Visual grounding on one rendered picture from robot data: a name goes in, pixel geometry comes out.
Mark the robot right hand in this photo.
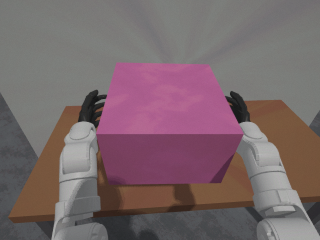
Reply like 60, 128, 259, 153
225, 91, 251, 124

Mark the carton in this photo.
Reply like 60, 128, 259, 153
96, 62, 244, 185

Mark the robot left upper arm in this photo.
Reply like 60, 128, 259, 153
54, 222, 108, 240

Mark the robot left hand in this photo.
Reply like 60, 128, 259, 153
78, 89, 107, 128

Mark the right robot forearm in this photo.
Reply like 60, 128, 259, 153
236, 121, 320, 239

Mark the left robot forearm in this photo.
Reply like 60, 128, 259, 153
51, 121, 101, 240

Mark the table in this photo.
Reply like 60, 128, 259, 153
8, 99, 320, 240

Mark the robot right upper arm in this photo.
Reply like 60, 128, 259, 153
256, 217, 320, 240

